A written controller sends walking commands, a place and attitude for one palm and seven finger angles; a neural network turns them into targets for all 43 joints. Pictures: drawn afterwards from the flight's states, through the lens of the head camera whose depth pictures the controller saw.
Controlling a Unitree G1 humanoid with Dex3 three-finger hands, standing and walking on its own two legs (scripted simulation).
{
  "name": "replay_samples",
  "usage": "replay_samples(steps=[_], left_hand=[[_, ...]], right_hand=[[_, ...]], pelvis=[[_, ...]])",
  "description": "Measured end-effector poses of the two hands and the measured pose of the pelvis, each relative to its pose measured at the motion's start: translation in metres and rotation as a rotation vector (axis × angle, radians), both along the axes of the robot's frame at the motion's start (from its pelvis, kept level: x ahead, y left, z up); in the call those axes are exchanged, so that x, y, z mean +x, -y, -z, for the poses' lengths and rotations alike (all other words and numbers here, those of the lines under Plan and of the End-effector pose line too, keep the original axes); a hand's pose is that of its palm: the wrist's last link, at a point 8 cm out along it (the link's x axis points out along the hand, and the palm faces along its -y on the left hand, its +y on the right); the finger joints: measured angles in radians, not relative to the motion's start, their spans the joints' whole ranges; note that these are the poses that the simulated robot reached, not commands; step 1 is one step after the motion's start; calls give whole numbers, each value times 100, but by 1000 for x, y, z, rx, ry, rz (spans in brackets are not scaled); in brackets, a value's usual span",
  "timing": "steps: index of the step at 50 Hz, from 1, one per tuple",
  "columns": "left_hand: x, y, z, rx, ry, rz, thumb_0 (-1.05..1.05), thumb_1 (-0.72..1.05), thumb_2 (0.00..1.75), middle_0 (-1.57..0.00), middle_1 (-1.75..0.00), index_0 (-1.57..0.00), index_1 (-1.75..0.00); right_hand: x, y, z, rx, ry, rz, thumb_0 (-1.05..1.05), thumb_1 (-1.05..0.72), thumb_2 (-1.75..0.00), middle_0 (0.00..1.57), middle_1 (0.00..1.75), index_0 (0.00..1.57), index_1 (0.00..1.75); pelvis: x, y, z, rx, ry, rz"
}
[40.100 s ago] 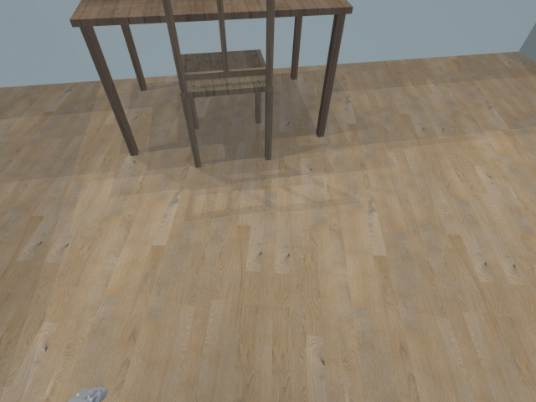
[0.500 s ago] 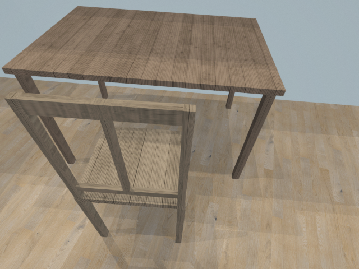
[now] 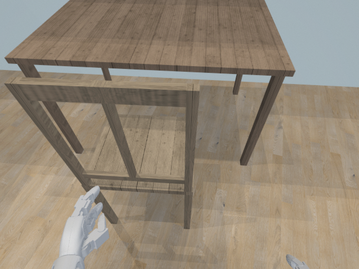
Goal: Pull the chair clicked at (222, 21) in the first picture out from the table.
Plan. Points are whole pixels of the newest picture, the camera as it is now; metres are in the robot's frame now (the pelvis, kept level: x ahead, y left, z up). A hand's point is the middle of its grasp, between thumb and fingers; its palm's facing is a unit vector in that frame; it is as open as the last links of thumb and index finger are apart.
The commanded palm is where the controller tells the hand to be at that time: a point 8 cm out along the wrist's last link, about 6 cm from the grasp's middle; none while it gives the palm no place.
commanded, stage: raise the hand toward the chair's back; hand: left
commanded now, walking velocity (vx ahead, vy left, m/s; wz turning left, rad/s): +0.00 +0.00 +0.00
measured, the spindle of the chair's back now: (122, 145) +0.45 +0.18 -0.03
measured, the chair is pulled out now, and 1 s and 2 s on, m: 0.27 0.27 0.27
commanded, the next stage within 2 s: aim the fingers beside a spindle in 1.88 s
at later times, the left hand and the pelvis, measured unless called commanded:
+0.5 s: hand (116, 239) +0.20 +0.15 -0.04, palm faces -0.12 -0.99 -0.02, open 11.9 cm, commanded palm +0.17 +0.21 -0.03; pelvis -0.02 -0.01 -0.09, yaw +0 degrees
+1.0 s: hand (104, 225) +0.22 +0.18 -0.03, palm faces -0.05 -1.00 -0.05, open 16.0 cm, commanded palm +0.20 +0.24 -0.02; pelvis +0.00 -0.01 -0.07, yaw -1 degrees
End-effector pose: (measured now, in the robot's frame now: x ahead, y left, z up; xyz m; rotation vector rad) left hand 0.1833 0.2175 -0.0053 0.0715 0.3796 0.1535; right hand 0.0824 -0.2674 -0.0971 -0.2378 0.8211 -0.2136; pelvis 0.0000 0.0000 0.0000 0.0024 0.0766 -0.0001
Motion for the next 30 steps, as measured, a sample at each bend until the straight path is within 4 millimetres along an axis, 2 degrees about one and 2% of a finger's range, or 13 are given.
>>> replay_samples(steps=[2,5,7,11,13,15,18,22,26,30], left_hand=[[23,16,-7,-77,191,82,3,82,84,-18,-27,-18,-28],[28,36,-3,-144,396,217,2,75,82,-17,-27,-17,-27],[18,39,13,-136,428,270,1,70,80,-17,-26,-17,-26],[-15,27,49,-132,302,222,1,59,76,-17,-25,-17,-25],[-30,16,56,-103,253,168,1,54,74,-17,-24,-17,-24],[-38,6,52,-67,252,129,1,49,72,-16,-23,-16,-24],[-35,1,38,-30,320,132,1,42,69,-15,-22,-15,-22],[-12,7,30,-42,356,218,1,33,65,-14,-21,-14,-21],[6,12,34,-77,270,273,1,23,61,-13,-19,-13,-20],[11,6,31,-76,221,235,1,14,57,-12,-18,-12,-18]], right_hand=[[29,10,-10,-31,114,-29,2,-92,-90,20,30,20,30],[69,18,-22,-68,257,-86,2,-91,-90,20,30,20,29],[94,18,-25,-81,326,-121,2,-91,-90,20,30,20,29],[135,2,-18,-64,401,-181,1,-91,-90,19,30,20,29],[148,-11,-9,-42,409,-211,1,-91,-90,19,30,19,29],[155,-27,3,-12,399,-241,1,-91,-90,19,30,20,29],[153,-48,27,38,349,-278,1,-91,-90,19,30,20,30],[131,-65,59,108,246,-262,1,-90,-90,20,30,20,30],[100,-63,75,147,145,-172,1,-90,-90,20,30,20,30],[73,-47,75,129,85,-83,1,-90,-90,20,30,20,30]], pelvis=[[-5,1,12,6,-48,17],[-9,5,36,15,-108,35],[-11,7,53,17,-136,40],[-12,11,77,9,-164,29],[-12,13,85,-4,-175,18],[-13,15,90,-20,-185,5],[-14,16,95,-41,-202,-10],[-17,15,97,-53,-221,-16],[-15,14,92,-45,-228,-6],[-11,12,85,-35,-228,5]])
